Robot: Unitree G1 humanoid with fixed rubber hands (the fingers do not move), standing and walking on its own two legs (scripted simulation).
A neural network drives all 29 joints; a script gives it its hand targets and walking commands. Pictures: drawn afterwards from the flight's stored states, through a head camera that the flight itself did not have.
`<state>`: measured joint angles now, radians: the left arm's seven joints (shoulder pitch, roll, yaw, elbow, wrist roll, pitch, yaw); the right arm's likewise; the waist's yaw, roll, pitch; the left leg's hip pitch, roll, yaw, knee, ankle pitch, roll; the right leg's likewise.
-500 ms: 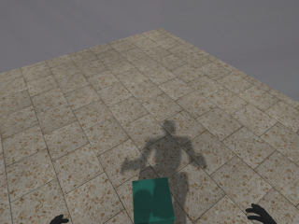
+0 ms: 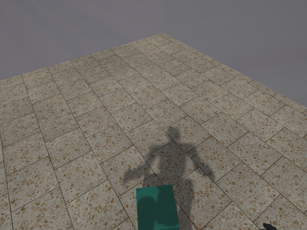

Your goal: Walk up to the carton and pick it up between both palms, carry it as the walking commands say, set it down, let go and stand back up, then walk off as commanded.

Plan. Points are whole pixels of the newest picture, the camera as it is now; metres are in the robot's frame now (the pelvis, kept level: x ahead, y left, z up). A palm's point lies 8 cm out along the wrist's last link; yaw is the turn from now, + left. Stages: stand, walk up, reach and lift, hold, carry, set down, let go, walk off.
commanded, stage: stand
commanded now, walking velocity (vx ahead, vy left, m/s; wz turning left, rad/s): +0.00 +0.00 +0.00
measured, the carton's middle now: (156, 214) +0.38 +0.00 -0.65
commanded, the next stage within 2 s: walk off in 0.98 s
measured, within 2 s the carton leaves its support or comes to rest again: rests again in 1.98 s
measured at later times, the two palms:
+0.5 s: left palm out of the picture +0.08 +0.30 -0.10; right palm out of the picture +0.08 -0.31 -0.10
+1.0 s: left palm out of the picture +0.07 +0.31 -0.10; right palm out of the picture +0.07 -0.31 -0.10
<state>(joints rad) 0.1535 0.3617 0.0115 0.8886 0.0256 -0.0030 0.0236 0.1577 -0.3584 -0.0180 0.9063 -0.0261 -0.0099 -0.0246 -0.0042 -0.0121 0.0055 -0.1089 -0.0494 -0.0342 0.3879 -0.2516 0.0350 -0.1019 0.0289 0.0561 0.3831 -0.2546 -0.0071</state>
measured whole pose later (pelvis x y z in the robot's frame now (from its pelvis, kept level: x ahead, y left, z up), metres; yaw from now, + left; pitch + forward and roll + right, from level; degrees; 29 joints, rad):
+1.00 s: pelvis -0.02 +0.00 +0.00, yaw +1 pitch -2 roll +0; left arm 0.12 0.39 -0.01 1.03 0.01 -0.01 0.01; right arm 0.12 -0.39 0.00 1.04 -0.01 -0.02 -0.02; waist 0.00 -0.01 0.02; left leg -0.10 -0.05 -0.05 0.33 -0.19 0.03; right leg -0.08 0.03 0.05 0.32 -0.19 -0.01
